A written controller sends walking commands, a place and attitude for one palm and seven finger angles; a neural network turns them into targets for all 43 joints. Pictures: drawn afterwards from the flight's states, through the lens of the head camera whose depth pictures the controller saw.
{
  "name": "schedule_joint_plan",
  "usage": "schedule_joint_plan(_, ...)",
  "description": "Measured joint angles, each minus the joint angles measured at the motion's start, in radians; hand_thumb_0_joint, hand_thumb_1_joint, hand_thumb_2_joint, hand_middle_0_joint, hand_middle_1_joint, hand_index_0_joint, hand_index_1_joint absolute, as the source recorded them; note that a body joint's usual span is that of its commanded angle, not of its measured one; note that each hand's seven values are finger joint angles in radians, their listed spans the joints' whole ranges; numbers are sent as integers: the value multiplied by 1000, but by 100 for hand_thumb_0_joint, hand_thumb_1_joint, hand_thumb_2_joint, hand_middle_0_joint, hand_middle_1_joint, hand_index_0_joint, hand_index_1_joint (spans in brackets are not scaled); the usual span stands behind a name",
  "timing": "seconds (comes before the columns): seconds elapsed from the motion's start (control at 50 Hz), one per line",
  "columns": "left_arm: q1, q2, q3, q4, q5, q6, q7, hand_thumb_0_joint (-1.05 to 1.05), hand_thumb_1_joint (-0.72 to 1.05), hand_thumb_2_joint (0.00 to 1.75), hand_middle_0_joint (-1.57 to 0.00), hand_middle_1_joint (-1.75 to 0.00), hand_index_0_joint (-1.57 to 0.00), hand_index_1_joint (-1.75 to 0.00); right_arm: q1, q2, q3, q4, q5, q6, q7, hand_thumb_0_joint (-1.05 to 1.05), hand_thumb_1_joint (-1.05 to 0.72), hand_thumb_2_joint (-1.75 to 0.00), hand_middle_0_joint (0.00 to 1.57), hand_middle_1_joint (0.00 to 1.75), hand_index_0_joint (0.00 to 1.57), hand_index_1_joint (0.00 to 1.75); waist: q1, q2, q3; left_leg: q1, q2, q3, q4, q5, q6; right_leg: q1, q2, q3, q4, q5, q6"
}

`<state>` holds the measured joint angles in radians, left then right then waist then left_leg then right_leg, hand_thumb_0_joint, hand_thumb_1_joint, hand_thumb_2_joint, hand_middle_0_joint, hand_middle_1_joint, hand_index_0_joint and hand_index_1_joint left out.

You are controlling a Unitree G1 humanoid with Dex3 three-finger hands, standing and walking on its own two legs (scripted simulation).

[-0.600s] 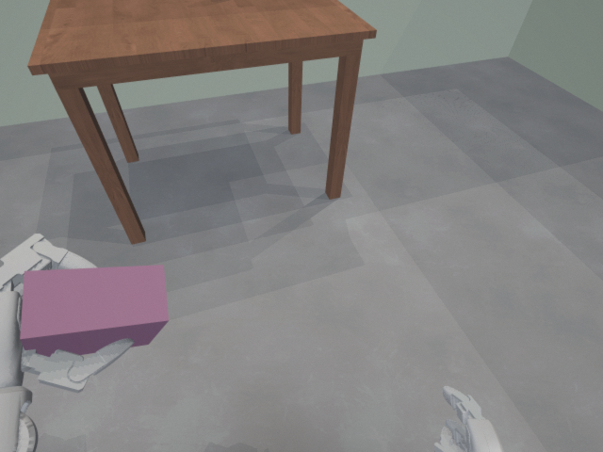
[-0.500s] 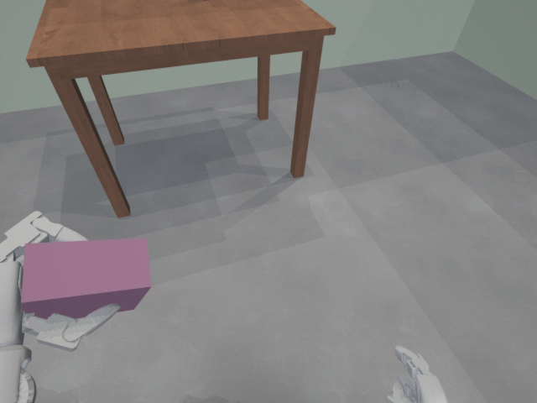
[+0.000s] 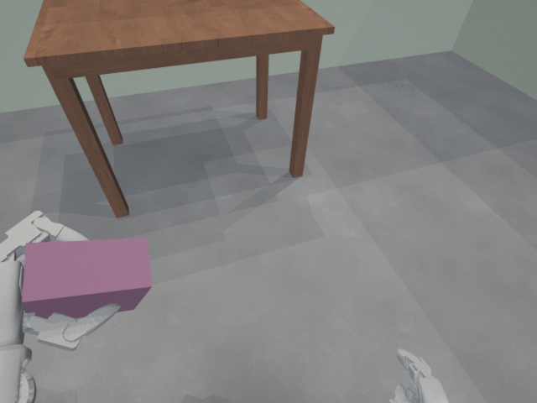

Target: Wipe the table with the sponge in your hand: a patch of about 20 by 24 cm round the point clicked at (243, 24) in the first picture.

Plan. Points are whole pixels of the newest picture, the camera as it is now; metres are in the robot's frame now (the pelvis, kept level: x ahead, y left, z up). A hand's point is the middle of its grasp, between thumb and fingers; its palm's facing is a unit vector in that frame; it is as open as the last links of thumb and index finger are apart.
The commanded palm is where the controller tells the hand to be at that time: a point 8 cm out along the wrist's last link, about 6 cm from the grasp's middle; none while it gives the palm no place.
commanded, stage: walk to a spot facing it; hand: left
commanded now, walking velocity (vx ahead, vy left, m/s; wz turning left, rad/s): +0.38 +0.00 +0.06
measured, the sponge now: (105, 279) +0.22 +0.21 +0.14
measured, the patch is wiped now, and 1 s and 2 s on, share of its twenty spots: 0.00 0.00 0.00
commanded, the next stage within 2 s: none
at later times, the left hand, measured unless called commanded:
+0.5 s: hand (90, 216) +0.30 +0.25 +0.15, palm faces +0.43 -0.82 -0.39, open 10.0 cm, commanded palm +0.25 +0.29 +0.18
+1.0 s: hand (194, 132) +0.47 +0.16 +0.17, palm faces +0.34 -0.78 -0.52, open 10.0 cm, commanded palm +0.40 +0.21 +0.18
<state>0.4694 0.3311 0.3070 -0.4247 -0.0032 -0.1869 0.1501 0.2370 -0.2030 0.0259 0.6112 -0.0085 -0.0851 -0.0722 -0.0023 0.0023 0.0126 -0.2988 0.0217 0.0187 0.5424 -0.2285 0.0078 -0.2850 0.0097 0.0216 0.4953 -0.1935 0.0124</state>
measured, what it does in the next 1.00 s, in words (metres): walks ahead: right foot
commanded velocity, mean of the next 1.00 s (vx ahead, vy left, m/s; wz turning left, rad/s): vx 0.38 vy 0.00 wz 0.08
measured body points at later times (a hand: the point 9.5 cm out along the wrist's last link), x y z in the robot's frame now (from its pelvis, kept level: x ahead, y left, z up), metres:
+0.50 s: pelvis +0.09 +0.01 -0.01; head +0.11 +0.03 +0.43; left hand +0.27 +0.29 +0.17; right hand +0.25 -0.23 -0.10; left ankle +0.11 +0.12 -0.74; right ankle +0.05 -0.12 -0.72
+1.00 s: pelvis +0.25 -0.07 -0.01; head +0.29 -0.09 +0.43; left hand +0.45 +0.20 +0.19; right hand +0.41 -0.31 -0.13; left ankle +0.19 +0.07 -0.61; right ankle +0.29 -0.12 -0.73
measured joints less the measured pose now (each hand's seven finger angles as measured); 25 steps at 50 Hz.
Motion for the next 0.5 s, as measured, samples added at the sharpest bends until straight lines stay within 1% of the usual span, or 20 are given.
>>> schedule_joint_plan(0.08, 11, -2, 3, -18, 6, 7, 6, 0, -47, 98, -76, -133, -76, -133, 16, -1, -4, 1, -4, 9, -10, 1, -90, -90, 20, 30, 21, 30, -8, 4, -24, -10, 3, -4, 34, -76, 11, -13, -1, -12, 54, -136, -15)
schedule_joint_plan(0.12, 13, 3, 13, -29, 6, 6, 12, 0, -47, 98, -76, -133, -76, -133, 22, 0, -5, -2, -6, 7, -14, 1, -90, -90, 20, 30, 21, 30, -14, 11, -28, -11, 8, -10, 39, -54, 12, -15, 0, -27, 77, -179, -22)
schedule_joint_plan(0.14, 11, 8, 20, -34, 6, 4, 15, 0, -47, 98, -76, -133, -76, -133, 24, 2, -6, -2, -7, 4, -16, 1, -90, -90, 20, 30, 21, 30, -15, 15, -26, -11, 12, -14, 46, -30, 10, -15, -1, -37, 88, -184, -23)
schedule_joint_plan(0.16, 7, 14, 28, -34, 6, 0, 17, 0, -47, 98, -76, -133, -76, -133, 24, 6, -6, 2, -8, 2, -16, 1, -90, -90, 20, 30, 21, 30, -16, 15, -23, -11, 14, -17, 61, -34, 5, -11, -4, -45, 96, -177, -22)
schedule_joint_plan(0.22, 3, 15, 37, -13, 4, -5, 16, 0, -47, 98, -76, -133, -76, -133, 34, 12, -4, 13, -7, 7, -10, 1, -90, -90, 20, 30, 21, 30, -14, 27, -35, -5, 25, -25, 99, -89, -9, 8, -5, -70, 96, -144, -21)
schedule_joint_plan(0.26, 3, 8, 32, -1, 5, -3, 13, 0, -47, 98, -76, -133, -76, -133, 43, 12, -3, 16, -7, 13, -6, 1, -90, -90, 20, 30, 21, 30, -13, 32, -53, -16, 30, -24, 139, -152, -1, 8, -5, -77, 101, -121, -24)
schedule_joint_plan(0.3, -13, -5, 10, 11, 7, -4, 9, 0, -47, 98, -76, -133, -76, -133, 45, 8, -7, 33, -1, 16, -1, 1, -90, -90, 20, 30, 21, 30, -10, 22, -53, -51, 24, -4, 246, -214, -1, 11, -19, -84, 119, -130, -24)
schedule_joint_plan(0.34, -34, -22, -18, 22, 12, -7, 6, 0, -47, 98, -76, -133, -76, -133, 42, -3, -9, 53, 0, 22, 1, 1, -90, -90, 20, 30, 21, 30, -5, 5, -41, -89, 18, 21, 346, -246, -5, 34, -38, -92, 109, -152, -25)
schedule_joint_plan(0.36, -37, -27, -26, 20, 14, -8, 5, 0, -47, 98, -76, -133, -76, -133, 38, -9, -8, 59, -2, 26, 2, 1, -90, -90, 20, 30, 21, 30, -1, -4, -34, -96, 20, 37, 350, -246, -5, 46, -46, -92, 97, -155, -23)
schedule_joint_plan(0.38, -33, -28, -28, 11, 15, -11, 4, 0, -47, 98, -76, -133, -76, -133, 34, -13, -7, 59, -4, 30, 2, 1, -90, -90, 20, 30, 21, 30, 1, -14, -26, -95, 26, 54, 321, -236, -3, 55, -52, -90, 87, -155, -19)
schedule_joint_plan(0.4, -26, -23, -24, -3, 15, -14, 3, 0, -47, 98, -76, -133, -76, -133, 28, -15, -6, 55, -6, 33, 3, 1, -90, -90, 20, 30, 21, 30, 1, -24, -17, -85, 31, 70, 265, -213, -3, 63, -58, -88, 82, -158, -13)
schedule_joint_plan(0.44, -7, -3, -6, -51, 8, -18, 6, 0, -47, 98, -76, -133, -76, -133, 19, -21, -8, 30, -7, 32, 0, 1, -90, -90, 20, 30, 21, 30, -4, -37, 7, -39, 35, 93, 109, -123, -5, 69, -65, -87, 105, -182, 0)
schedule_joint_plan(0.46, 1, 12, 11, -79, 3, -21, 10, 0, -47, 98, -76, -133, -76, -133, 10, -22, -11, 15, -6, 26, -4, 1, -90, -90, 20, 30, 21, 30, -3, -45, 21, -19, 33, 103, 63, -61, 1, 57, -71, -79, 151, -208, 1)
schedule_joint_plan(0.48, 4, 27, 31, -96, -2, -26, 16, 0, -47, 98, -76, -133, -76, -133, -6, -13, -17, 9, -6, 23, -7, 1, -90, -90, 20, 30, 21, 30, 2, -61, 38, -14, 27, 120, 82, -53, 6, 30, -79, -63, 236, -241, 0)
schedule_joint_plan(0.5, 5, 38, 47, -105, -3, -29, 23, 0, -47, 98, -76, -133, -76, -133, -22, -3, -21, 5, -5, 20, -7, 1, -90, -90, 20, 30, 21, 30, 7, -68, 49, -7, 29, 135, 101, -71, 10, -7, -73, -49, 347, -285, -4)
